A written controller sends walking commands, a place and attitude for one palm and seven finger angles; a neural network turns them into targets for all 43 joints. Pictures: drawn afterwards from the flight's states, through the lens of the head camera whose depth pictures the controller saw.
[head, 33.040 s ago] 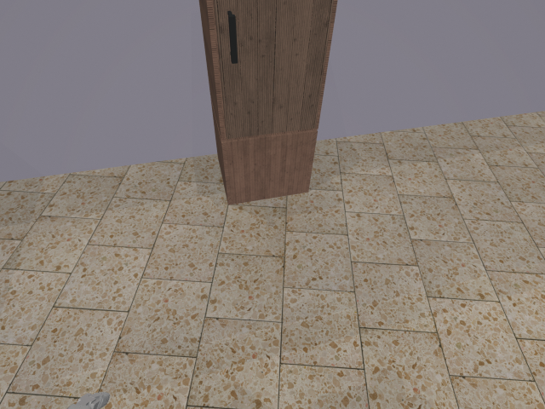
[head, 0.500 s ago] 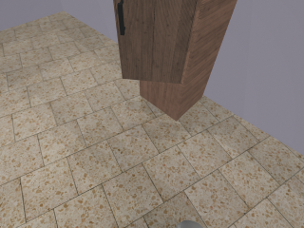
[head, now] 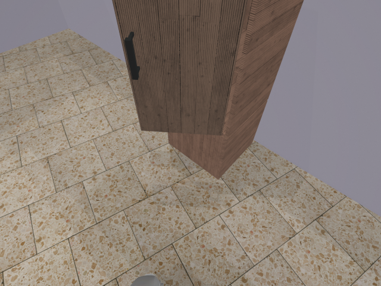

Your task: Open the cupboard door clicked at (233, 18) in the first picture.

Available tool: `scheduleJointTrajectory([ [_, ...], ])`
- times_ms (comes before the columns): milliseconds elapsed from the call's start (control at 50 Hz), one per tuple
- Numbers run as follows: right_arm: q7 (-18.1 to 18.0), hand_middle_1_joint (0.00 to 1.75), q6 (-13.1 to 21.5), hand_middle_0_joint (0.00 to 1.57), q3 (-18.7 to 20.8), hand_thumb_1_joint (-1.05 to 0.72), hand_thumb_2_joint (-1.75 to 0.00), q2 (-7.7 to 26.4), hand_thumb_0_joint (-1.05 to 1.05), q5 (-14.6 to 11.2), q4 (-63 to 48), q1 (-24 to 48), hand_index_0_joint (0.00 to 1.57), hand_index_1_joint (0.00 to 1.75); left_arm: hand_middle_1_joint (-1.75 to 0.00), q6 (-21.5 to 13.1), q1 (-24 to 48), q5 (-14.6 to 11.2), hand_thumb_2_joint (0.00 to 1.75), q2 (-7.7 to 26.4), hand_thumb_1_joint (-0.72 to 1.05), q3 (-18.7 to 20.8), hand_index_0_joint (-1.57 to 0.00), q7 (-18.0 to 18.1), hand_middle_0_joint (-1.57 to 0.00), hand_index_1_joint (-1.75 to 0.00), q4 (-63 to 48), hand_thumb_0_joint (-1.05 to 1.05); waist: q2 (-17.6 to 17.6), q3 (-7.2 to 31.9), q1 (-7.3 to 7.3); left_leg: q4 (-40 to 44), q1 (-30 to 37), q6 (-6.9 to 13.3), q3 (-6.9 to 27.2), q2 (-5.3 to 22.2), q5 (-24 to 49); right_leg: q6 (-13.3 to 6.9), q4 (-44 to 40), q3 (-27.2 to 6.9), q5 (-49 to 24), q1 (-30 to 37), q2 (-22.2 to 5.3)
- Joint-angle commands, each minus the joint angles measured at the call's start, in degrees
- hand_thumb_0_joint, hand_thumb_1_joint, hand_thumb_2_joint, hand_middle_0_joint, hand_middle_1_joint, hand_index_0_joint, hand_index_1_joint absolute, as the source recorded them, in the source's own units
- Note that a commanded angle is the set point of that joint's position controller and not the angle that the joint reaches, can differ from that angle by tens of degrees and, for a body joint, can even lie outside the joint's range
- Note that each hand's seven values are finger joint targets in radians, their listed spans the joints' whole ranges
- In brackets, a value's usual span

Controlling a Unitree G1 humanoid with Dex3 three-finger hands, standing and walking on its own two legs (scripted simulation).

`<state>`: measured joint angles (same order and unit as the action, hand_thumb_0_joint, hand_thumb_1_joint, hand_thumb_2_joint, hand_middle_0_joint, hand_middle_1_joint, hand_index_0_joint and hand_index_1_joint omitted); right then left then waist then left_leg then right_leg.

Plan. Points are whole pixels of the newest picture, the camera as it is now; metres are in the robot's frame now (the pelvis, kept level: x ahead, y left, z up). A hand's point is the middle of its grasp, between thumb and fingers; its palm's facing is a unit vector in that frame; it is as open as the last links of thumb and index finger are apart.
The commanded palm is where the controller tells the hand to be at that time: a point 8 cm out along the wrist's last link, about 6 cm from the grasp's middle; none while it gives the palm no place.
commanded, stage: take the last steps up to it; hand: left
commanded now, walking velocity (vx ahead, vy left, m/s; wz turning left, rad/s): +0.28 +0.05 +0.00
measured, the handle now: (133, 56) +0.77 +0.25 +0.05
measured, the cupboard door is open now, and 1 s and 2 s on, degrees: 38 38 38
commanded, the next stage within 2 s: come to a stop and stand still in 0.24 s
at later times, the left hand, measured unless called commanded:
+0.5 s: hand (112, 234) +0.26 +0.24 -0.18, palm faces +0.00 -0.98 -0.21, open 7.3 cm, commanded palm none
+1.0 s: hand (99, 256) +0.21 +0.26 -0.19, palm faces +0.05 -0.98 -0.18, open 7.3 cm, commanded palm none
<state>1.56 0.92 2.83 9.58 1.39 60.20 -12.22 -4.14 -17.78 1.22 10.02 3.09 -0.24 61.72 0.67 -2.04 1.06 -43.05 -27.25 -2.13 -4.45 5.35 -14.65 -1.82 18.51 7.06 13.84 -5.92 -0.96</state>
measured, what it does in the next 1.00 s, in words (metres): walks ahead: left foot, then right foot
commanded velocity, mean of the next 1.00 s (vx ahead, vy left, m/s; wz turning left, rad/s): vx -0.05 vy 0.01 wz -0.01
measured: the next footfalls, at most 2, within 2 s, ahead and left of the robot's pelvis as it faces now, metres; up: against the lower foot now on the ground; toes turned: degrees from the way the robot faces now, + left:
left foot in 0.12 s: +0.21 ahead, +0.16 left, +0.00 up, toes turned +4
right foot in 0.50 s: +0.27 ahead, -0.08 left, +0.00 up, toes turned -6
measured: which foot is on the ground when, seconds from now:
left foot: up 0.00-0.10, down 0.12-1.00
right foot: down 0.00-0.14, up 0.16-0.48, down 0.50-0.80, up 0.82-1.00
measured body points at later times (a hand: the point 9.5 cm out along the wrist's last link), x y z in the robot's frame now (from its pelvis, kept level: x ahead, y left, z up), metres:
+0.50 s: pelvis +0.17 +0.04 -0.01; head +0.19 +0.05 +0.44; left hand +0.26 +0.29 -0.16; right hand +0.16 -0.18 -0.16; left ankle +0.14 +0.14 -0.75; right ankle +0.23 -0.08 -0.74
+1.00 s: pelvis +0.16 +0.07 -0.01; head +0.19 +0.10 +0.44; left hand +0.21 +0.31 -0.18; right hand +0.21 -0.16 -0.15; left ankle +0.17 +0.15 -0.75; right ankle +0.12 -0.07 -0.70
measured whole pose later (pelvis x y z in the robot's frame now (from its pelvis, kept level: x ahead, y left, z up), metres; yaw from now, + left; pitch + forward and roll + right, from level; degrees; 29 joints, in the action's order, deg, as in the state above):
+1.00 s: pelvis +0.16 +0.07 -0.01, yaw -1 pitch +0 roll -1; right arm -2.2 -0.6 1.2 8.2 1.7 58.1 -11.8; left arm 3.5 -10.7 0.9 12.1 3.5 1.0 59.0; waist 2.8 -3.0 0.9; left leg -27.8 -13.8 3.3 -5.2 0.1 -14.4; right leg 1.1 51.2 -1.3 26.0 -20.8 -0.7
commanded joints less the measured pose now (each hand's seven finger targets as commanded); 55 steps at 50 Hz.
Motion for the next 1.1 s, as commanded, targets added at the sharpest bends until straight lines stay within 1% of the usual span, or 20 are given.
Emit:
scheduleJointTrajectory([
  [0,0.4,0.30,1.6,0.20,-0.1,-0.90,-0.90,1.6,0.00,-0.3,-5.0,4.5,0.20,0.30,-0.30,-0.7,-5.4,-0.1,0.90,8.2,0.90,1.4,-0.20,0.3,-0.20,-0.30,0.4,0.00,7.9,-0.4,1.60,7.7,0.1,0.5,-1.9,-1.8,0.8,-6.5,-4.9,-9.3,-16.4,3.8,-15.5],
  [40,0.1,0.30,2.0,0.20,0.0,-0.90,-0.90,2.5,0.00,-0.2,-4.5,2.9,0.20,0.30,-0.30,-0.2,-4.8,-0.2,0.90,8.2,0.90,1.4,-0.20,0.4,-0.20,-0.30,1.0,0.00,6.8,-1.0,-0.05,13.3,7.7,1.1,-3.2,-3.1,3.4,-5.0,-1.8,-8.3,-14.6,-0.1,-14.4],
  [80,-0.9,0.30,2.7,0.20,0.9,-0.90,-0.90,6.4,0.00,0.3,-1.0,-7.4,0.20,0.30,-0.30,0.1,-3.5,-0.4,0.90,6.7,0.90,1.0,-0.20,0.2,-0.20,-0.30,0.4,0.00,-1.0,2.3,-5.01,18.1,26.1,3.3,-1.0,-1.9,4.5,-2.2,13.4,-4.0,-16.0,-10.2,-10.1],
  [100,-1.8,0.30,3.0,0.20,2.3,-0.90,-0.90,12.3,0.00,1.0,0.4,-14.6,0.20,0.30,-0.30,0.2,-4.8,-0.7,0.90,3.7,0.90,0.4,-0.20,-0.1,-0.20,-0.30,-1.0,0.00,-13.2,7.1,-7.28,20.0,36.3,8.7,15.9,11.4,4.9,0.7,28.3,1.0,1.0,-21.9,-3.5],
  [120,-2.5,0.30,2.4,0.20,2.6,-0.90,-0.90,14.6,0.00,0.7,0.7,-19.3,0.20,0.30,-0.30,0.0,-2.5,-0.7,0.90,3.2,0.90,-0.2,-0.20,0.1,-0.20,-0.30,-2.9,0.00,-17.3,9.9,-8.51,25.7,39.0,14.4,26.1,19.4,10.4,1.2,43.6,-0.4,19.3,-27.7,-0.2],
  [160,-3.0,0.30,2.5,0.20,1.6,-0.90,-0.90,11.6,0.00,0.4,-0.2,-13.6,0.20,0.30,-0.30,0.3,2.1,-0.2,0.90,3.2,0.90,0.1,-0.20,0.4,-0.20,-0.30,-3.8,0.00,-7.9,3.6,-6.24,26.8,27.5,15.3,21.3,17.8,11.8,0.4,52.9,-5.9,15.7,-30.5,-4.0],
  [240,-3.4,0.30,3.5,0.20,-0.3,-0.90,-0.90,6.3,0.00,0.0,-1.8,-5.9,0.20,0.30,-0.30,2.4,-1.5,0.1,0.90,1.4,0.90,0.1,-0.20,-0.5,-0.20,-0.30,-1.7,0.00,-7.7,-1.4,-0.79,31.4,15.5,11.1,9.7,12.0,14.5,2.0,46.6,-6.3,5.3,-24.5,-6.2],
  [420,-4.3,0.30,1.7,0.20,-0.6,-0.90,-0.90,7.0,0.00,0.0,-0.3,-4.8,0.20,0.30,-0.30,4.1,1.8,-0.2,0.90,2.0,0.90,-0.6,-0.20,0.7,-0.20,-0.30,-2.5,0.00,-6.3,2.7,-0.02,21.5,17.3,8.3,2.1,8.9,37.9,2.4,17.0,-2.6,-3.8,-8.6,-2.2],
  [460,-4.4,0.30,0.8,0.20,-0.3,-0.90,-0.90,6.8,0.00,-0.5,-0.2,-3.9,0.20,0.30,-0.30,4.1,0.4,0.0,0.90,5.6,0.90,0.0,-0.20,1.0,-0.20,-0.30,-2.8,0.00,-3.0,2.3,1.25,17.0,14.8,4.9,1.8,6.1,28.4,1.7,9.3,-5.8,-18.7,-3.6,-4.2],
  [500,-3.9,0.30,-0.5,0.20,0.2,-0.90,-0.90,5.4,0.00,-1.3,-0.2,-7.8,0.20,0.30,-0.30,4.0,1.3,0.2,0.90,10.3,0.90,0.5,-0.20,1.3,-0.20,-0.30,-3.6,0.00,3.4,3.4,-0.55,12.0,10.1,1.5,-0.6,-0.8,7.4,-4.3,11.3,-14.3,-42.1,-1.5,-13.5],
  [540,-3.6,0.30,-1.9,0.20,0.1,-0.90,-0.90,3.2,0.00,-1.4,0.8,-10.8,0.20,0.30,-0.30,4.4,3.9,-0.2,0.90,11.5,0.90,0.7,-0.20,1.5,-0.20,-0.30,-4.2,0.00,6.6,3.0,-1.99,7.6,11.4,0.8,-0.8,-3.1,-2.7,-7.6,8.9,-14.5,-44.9,-4.5,-17.5],
  [620,-3.9,0.30,-2.8,0.20,0.5,-0.90,-0.90,4.7,0.00,-1.5,-1.0,-6.6,0.20,0.30,-0.30,4.2,3.7,-0.1,0.90,11.2,0.90,1.6,-0.20,3.2,-0.20,-0.30,-4.9,0.00,12.9,9.2,1.04,-8.4,4.7,0.1,2.7,-4.7,-20.1,-12.0,6.9,-17.2,-58.1,5.1,-20.4],
  [680,-3.6,0.30,-3.2,0.20,0.4,-0.90,-0.90,3.5,0.00,-1.5,-1.1,-6.5,0.20,0.30,-0.30,4.6,7.5,0.0,0.90,11.5,0.90,2.2,-0.20,3.2,-0.20,-0.30,-6.3,0.00,7.5,8.7,-0.68,-0.9,6.8,-0.6,2.8,-3.8,-15.7,-10.3,7.6,-14.5,-51.2,2.8,-18.9],
  [740,-3.3,0.30,-2.9,0.20,0.4,-0.90,-0.90,3.3,0.00,-0.9,0.2,-11.1,0.20,0.30,-0.30,5.3,9.9,-0.5,0.90,9.7,0.90,1.9,-0.20,2.5,-0.20,-0.30,-6.9,0.00,5.0,7.4,-3.40,18.6,19.2,0.0,2.2,-2.3,3.4,-3.8,11.8,-10.6,-25.5,-8.2,-13.4],
  [780,-3.7,0.30,-2.3,0.20,1.5,-0.90,-0.90,10.4,0.00,0.5,-3.0,-7.3,0.20,0.30,-0.30,6.6,10.0,-1.3,0.90,4.7,0.90,1.0,-0.20,2.0,-0.20,-0.30,-8.8,0.00,-17.8,1.9,-2.50,29.1,12.3,9.1,21.1,14.9,17.7,3.2,27.0,-4.5,15.8,-18.6,-0.9],
  [800,-4.1,0.30,-2.4,0.20,1.4,-0.90,-0.90,10.9,0.00,0.7,-4.4,-4.1,0.20,0.30,-0.30,7.2,10.2,-0.9,0.90,5.8,0.90,1.3,-0.20,2.1,-0.20,-0.30,-8.8,0.00,-14.1,0.9,-2.14,28.6,6.9,13.0,19.1,16.0,15.8,2.2,35.4,-9.2,17.9,-15.6,-0.7],
  [860,-4.8,0.30,-1.4,0.20,0.5,-0.90,-0.90,8.4,0.00,0.7,-5.5,-0.6,0.20,0.30,-0.30,7.6,7.4,-0.1,0.90,5.2,0.90,1.8,-0.20,1.6,-0.20,-0.30,-6.7,0.00,-8.1,-1.3,-0.12,25.9,9.8,11.5,13.5,10.5,18.3,2.0,43.0,-11.0,12.8,-19.9,-0.1],
  [980,-4.4,0.30,-0.5,0.20,0.6,-0.90,-0.90,8.8,0.00,-0.1,-3.4,-3.3,0.20,0.30,-0.30,6.1,6.4,-0.6,0.90,3.9,0.90,0.0,-0.20,1.4,-0.20,-0.30,-5.7,0.00,-9.3,4.7,-1.94,24.1,23.2,11.8,11.1,9.3,25.6,3.1,22.6,-6.8,12.8,-13.9,-1.0],
  [1040,-4.0,0.30,-0.5,0.20,0.6,-0.90,-0.90,8.6,0.00,-0.8,-2.4,-2.7,0.20,0.30,-0.30,5.4,2.0,-0.7,0.90,4.5,0.90,-0.2,-0.20,1.6,-0.20,-0.30,-3.6,0.00,-6.9,4.2,-0.47,21.7,20.0,9.0,9.9,7.0,22.0,2.3,6.8,-6.9,1.8,-5.3,-0.9],
  [1080,-3.6,0.30,-0.7,0.20,0.3,-0.90,-0.90,6.5,0.00,-1.5,-2.7,-2.0,0.20,0.30,-0.30,4.3,1.3,-0.4,0.90,7.1,0.90,-0.3,-0.20,2.0,-0.20,-0.30,-2.5,0.00,1.3,2.5,-1.57,19.3,16.9,3.9,5.9,1.2,9.4,-0.2,-0.1,-15.5,-8.2,-4.7,-6.5],
])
